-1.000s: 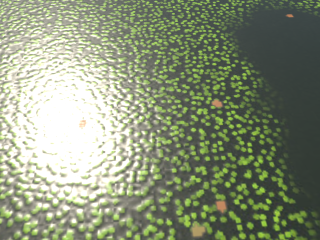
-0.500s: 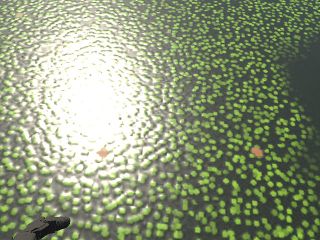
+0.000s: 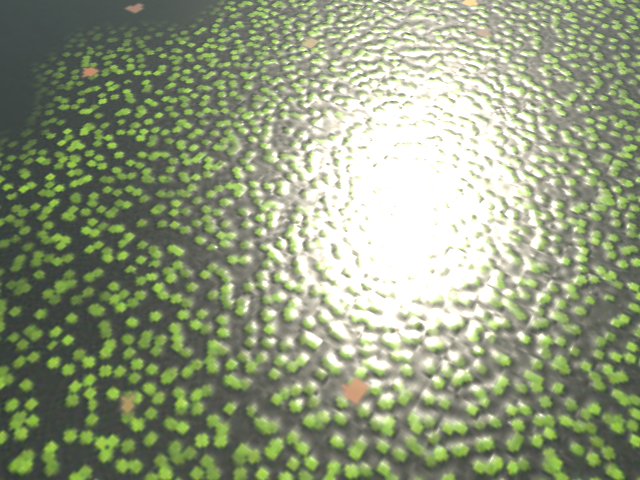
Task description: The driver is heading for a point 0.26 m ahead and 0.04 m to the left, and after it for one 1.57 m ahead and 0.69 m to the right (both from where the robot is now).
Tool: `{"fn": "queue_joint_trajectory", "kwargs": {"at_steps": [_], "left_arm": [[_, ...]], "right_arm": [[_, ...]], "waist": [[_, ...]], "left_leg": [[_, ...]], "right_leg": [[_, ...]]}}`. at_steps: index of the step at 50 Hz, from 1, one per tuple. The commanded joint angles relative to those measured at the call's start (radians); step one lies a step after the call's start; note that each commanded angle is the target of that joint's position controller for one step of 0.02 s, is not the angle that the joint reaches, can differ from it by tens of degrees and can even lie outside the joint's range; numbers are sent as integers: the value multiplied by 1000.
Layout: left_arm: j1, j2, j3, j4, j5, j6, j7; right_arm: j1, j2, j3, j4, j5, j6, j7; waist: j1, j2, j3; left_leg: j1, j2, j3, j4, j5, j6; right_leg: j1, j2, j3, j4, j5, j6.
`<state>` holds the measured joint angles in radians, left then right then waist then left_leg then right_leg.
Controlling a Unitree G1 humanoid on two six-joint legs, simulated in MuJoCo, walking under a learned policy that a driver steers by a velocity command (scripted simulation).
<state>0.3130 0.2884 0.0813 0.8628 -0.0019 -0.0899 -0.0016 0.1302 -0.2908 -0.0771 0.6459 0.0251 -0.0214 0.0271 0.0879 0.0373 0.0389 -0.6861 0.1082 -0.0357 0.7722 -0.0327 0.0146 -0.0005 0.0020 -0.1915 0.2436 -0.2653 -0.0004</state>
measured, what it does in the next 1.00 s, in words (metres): walks ahead, turning right: left foot, then right foot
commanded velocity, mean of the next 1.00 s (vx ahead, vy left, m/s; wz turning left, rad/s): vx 0.50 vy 0.00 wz -0.29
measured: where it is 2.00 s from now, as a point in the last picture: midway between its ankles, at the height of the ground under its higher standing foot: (510, 255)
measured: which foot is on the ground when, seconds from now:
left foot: up 0.00-0.12, down 0.14-0.66, up 0.68-1.00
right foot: down 0.00-0.14, up 0.16-0.66, down 0.68-1.00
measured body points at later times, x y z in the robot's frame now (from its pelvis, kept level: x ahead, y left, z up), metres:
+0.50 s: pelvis +0.28 +0.05 +0.00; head +0.30 +0.05 +0.45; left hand +0.45 +0.30 -0.11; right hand +0.30 -0.23 -0.12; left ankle +0.20 +0.14 -0.74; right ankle +0.43 -0.13 -0.68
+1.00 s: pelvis +0.55 -0.04 +0.00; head +0.59 -0.06 +0.45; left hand +0.72 +0.20 -0.10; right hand +0.66 -0.35 -0.08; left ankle +0.78 +0.08 -0.69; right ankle +0.49 -0.10 -0.74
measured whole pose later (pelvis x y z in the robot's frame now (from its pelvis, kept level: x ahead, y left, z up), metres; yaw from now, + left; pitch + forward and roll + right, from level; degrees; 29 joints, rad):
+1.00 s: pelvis +0.55 -0.04 +0.00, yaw -23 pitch +2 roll +0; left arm 0.31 0.28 0.07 0.74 -0.02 -0.05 0.00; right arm 0.05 -0.29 -0.05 0.69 -0.01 -0.10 0.00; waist 0.06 0.02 0.04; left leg -0.65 0.08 -0.10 0.69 -0.03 -0.06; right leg -0.16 0.11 0.12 0.36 -0.23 -0.09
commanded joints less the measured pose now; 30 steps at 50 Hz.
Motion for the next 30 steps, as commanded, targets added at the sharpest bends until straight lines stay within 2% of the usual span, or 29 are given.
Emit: {"fn": "queue_joint_trajectory", "kwargs": {"at_steps": [1, 3, 4, 5, 6, 7, 8, 9, 10, 11, 12, 13, 15, 17, 19, 23, 27, 29, 30], "left_arm": [[-29, 180, 40, -57, -14, -1, 5], [8, 192, 41, -34, -29, 11, 1], [8, 207, 42, -26, -34, 16, 0], [-4, 219, 41, -19, -39, 22, 1], [-9, 202, 29, -12, -40, 26, 3], [-3, 145, 2, -29, -15, 21, 2], [108, 16, -40, -55, -3, 0, -12], [22, 130, -13, -41, -43, -21, -17], [-63, 161, 0, -77, -68, -25, -19], [-88, 145, -4, -80, -52, -24, -14], [-93, 141, 1, -72, -31, -16, -10], [-54, 133, 5, -57, -30, 1, -11], [-9, 87, -1, -40, -34, 32, -9], [-38, 68, -2, -51, -31, 47, -4], [-80, 61, -2, -66, -27, 48, -4], [-191, 32, -15, -102, -18, 39, -28], [-303, 22, -26, -163, -17, 37, -52], [-323, 32, -23, -191, -18, 37, -66], [-309, 44, -17, -200, -19, 39, -70]], "right_arm": [[-115, -29, 2, -106, 3, -15, 20], [-129, -29, 1, -123, -3, -17, 24], [-105, -45, -7, -123, -8, -17, 23], [-20, -79, -25, -104, -12, -18, 20], [145, -128, -53, -51, -12, -18, 11], [317, -208, -78, -12, -20, -13, -8], [313, -300, -79, -13, -31, -20, -17], [340, -216, -59, -22, -31, -31, -12], [287, -175, -44, -3, -31, -40, -9], [223, -140, -32, 5, -25, -46, -8], [160, -102, -22, 6, -27, -51, -6], [121, -75, -15, 3, -33, -59, -5], [95, -69, -18, 19, -36, -82, -6], [92, -79, -24, 41, -43, -95, -14], [108, -81, -26, 63, -48, -97, -25], [125, -105, -30, 88, -40, -93, -38], [194, -132, -42, 129, -23, -69, -44], [198, -147, -47, 139, -14, -51, -48], [187, -161, -51, 137, -12, -43, -52]], "waist": [[-2, -98, 34], [-17, -98, 38], [-48, -114, 18], [-113, -123, -33], [-204, -106, -121], [-271, -16, -250], [-164, 216, -385], [-242, 98, -441], [-227, 88, -271], [-184, 49, -187], [-148, 48, -129], [-111, 66, -108], [-76, 48, -90], [-69, 26, -45], [-79, 19, -17], [-117, 8, 24], [-162, -6, 66], [-154, 7, 61], [-136, 24, 38]], "left_leg": [[14, -15, 50, -93, 11, 21], [74, -51, 65, -141, -94, 55], [140, -82, 84, -162, -152, 76], [271, -118, 106, -207, -164, 100], [522, -152, 125, -269, -79, 129], [856, 4, -68, -228, -15, 180], [1106, 300, -582, -326, -112, 348], [1068, 318, -670, -416, -161, 349], [955, 277, -473, -425, -85, 296], [821, 226, -341, -440, -26, 254], [708, 187, -251, -473, 8, 227], [627, 162, -186, -516, 28, 212], [552, 158, -113, -587, 49, 214], [527, 153, -34, -629, 80, 207], [551, 140, 37, -642, 100, 191], [580, 119, 159, -661, 101, 154], [720, 167, 202, -618, 165, 144], [788, 185, 221, -556, 301, 130], [805, 186, 236, -502, 465, 118]], "right_leg": [[13, -276, 70, -74, 350, -143], [42, -301, 73, -32, 487, -145], [56, -307, 69, 24, 652, -143], [52, -295, 51, 140, 806, -131], [-29, -256, 17, 328, 845, -107], [-275, -207, 16, 629, 533, -65], [-632, -17, 107, 990, -321, -7], [-700, -15, 296, 1105, -350, -14], [-780, -59, 285, 1108, -274, -21], [-758, -108, 272, 1035, -183, -22], [-717, -136, 267, 979, -119, -16], [-649, -155, 279, 957, -64, -11], [-599, -157, 279, 934, -3, 3], [-643, -154, 296, 884, 67, 17], [-698, -145, 311, 795, 169, 25], [-676, -121, 243, 550, 357, 12], [-730, -107, 187, 428, 308, -25], [-727, -85, 151, 399, 221, -53], [-681, -57, 121, 393, 172, -72]]}}
Keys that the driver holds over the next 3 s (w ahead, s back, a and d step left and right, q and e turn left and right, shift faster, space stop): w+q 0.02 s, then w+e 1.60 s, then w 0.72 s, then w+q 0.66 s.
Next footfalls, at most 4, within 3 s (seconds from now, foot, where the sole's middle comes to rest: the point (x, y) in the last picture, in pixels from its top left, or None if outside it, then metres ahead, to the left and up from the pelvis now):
0.14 left None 0.24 0.15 -0.78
0.68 right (411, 451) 0.53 -0.11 -0.78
1.14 left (368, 311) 0.86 -0.01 -0.78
1.66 right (528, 304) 0.92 -0.39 -0.78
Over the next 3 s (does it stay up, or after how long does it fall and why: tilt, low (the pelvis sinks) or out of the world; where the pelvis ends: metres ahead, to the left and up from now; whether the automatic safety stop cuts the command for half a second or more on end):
stays up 1.35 -0.76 0.00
